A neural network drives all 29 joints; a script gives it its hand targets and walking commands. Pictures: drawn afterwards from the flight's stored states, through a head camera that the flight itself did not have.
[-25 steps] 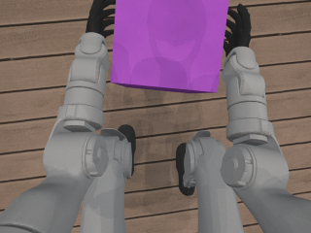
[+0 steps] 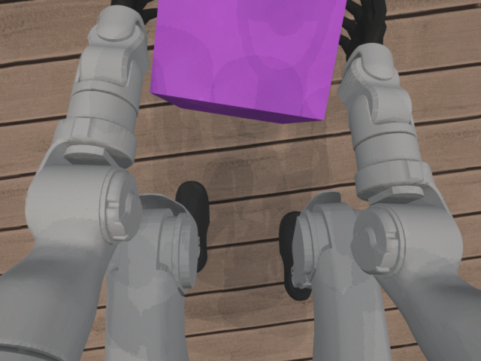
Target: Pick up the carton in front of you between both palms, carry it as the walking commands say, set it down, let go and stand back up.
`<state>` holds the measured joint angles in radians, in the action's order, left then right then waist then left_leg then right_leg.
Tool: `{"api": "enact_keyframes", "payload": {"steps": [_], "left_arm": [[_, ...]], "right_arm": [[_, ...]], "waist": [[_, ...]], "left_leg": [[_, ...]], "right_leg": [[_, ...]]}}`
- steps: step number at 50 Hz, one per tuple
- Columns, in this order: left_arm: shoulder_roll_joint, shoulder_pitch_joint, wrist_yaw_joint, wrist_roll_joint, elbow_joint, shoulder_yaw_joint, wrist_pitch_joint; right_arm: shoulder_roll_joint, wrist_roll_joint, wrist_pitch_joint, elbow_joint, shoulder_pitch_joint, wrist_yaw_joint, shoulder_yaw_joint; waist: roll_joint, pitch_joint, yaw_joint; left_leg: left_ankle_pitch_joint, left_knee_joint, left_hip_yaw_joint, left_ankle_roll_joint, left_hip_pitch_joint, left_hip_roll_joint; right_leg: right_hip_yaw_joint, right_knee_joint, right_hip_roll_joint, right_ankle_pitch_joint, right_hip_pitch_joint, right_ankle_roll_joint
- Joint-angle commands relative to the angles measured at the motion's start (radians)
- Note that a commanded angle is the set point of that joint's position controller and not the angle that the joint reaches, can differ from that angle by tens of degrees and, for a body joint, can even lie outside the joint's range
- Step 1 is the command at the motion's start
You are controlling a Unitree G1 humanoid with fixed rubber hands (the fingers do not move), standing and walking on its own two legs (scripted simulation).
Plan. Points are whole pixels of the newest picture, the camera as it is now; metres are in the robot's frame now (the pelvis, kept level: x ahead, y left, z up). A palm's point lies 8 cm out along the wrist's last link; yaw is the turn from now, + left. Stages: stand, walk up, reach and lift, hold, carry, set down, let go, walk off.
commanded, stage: set down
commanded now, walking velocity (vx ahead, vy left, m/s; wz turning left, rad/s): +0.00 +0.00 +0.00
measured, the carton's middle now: (244, 47) +0.52 +0.05 -0.23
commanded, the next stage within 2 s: none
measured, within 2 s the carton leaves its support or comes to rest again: rests again in 0.14 s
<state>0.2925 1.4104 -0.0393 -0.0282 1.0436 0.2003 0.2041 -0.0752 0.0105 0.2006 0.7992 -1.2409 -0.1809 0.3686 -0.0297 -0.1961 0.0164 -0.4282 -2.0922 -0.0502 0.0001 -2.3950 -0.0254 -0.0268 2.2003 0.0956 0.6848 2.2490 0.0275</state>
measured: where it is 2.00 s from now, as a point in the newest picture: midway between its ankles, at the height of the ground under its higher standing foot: (245, 256)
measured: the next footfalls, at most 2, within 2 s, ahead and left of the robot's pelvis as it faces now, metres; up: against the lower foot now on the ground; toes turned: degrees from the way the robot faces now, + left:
none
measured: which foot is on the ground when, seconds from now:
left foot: down 0.00-1.00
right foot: down 0.00-1.00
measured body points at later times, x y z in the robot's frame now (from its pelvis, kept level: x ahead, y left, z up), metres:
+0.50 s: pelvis -0.01 +0.01 -0.01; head +0.35 +0.03 +0.25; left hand +0.55 +0.19 -0.18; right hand +0.53 -0.12 -0.18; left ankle +0.14 +0.13 -0.34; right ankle +0.08 -0.11 -0.34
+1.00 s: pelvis -0.01 +0.01 -0.01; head +0.36 +0.03 +0.22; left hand +0.53 +0.24 -0.21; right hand +0.52 -0.15 -0.22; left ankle +0.14 +0.13 -0.34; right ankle +0.08 -0.11 -0.34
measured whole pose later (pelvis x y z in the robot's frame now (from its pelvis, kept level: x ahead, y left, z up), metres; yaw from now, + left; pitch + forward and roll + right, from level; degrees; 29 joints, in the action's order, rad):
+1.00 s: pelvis -0.01 +0.01 -0.01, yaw +0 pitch +33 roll -2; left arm 0.48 1.52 -0.04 0.17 1.30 0.11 0.01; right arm -0.25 0.12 0.06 1.07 -1.39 -0.12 0.19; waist -0.02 -0.46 -0.01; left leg -0.43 -2.16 -0.04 0.02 -2.32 -0.04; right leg -0.01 2.27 0.11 0.69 2.17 0.05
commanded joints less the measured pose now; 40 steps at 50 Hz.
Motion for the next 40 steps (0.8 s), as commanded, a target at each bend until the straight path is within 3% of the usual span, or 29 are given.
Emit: {"api": "enact_keyframes", "payload": {"steps": [1,11,32,37,40], "left_arm": [[-0.964,0.421,0.243,0.083,-0.091,-0.264,-0.034],[-0.887,0.461,0.232,0.089,-0.035,-0.232,-0.06],[-0.656,0.356,0.246,-0.029,0.134,-0.084,-0.038],[-0.512,0.328,0.225,-0.053,0.163,-0.041,-0.051],[-0.233,0.269,0.163,-0.046,0.193,0.017,-0.086]], "right_arm": [[0.846,0.075,-0.031,-0.104,-0.689,0.298,-0.461],[0.816,0.067,-0.043,-0.024,-0.69,0.31,-0.404],[0.612,-0.1,-0.012,0.162,-0.526,0.328,-0.173],[0.483,-0.134,-0.019,0.197,-0.47,0.301,-0.121],[0.242,-0.126,-0.043,0.212,-0.391,0.24,-0.074]], "waist": [[0.019,1.114,0.0],[0.005,1.015,0.02],[0.003,0.635,0.006],[0.011,0.599,0.002],[0.009,0.617,-0.001]], "left_leg": [[0.303,0.034,0.091,0.015,0.817,0.1],[0.268,0.023,0.074,0.023,0.818,0.095],[0.07,0.05,0.038,0.04,0.64,0.079],[0.047,0.048,0.036,0.027,0.643,0.066],[0.044,0.043,0.043,0.01,0.682,0.051]], "right_leg": [[-0.045,-0.242,0.071,-0.334,-0.341,0.018],[-0.051,-0.212,0.069,-0.271,-0.275,0.017],[-0.024,-0.224,0.055,-0.105,-0.131,-0.007],[-0.023,-0.223,0.046,-0.094,-0.17,0.004],[-0.03,-0.217,0.03,-0.097,-0.223,0.027]]}}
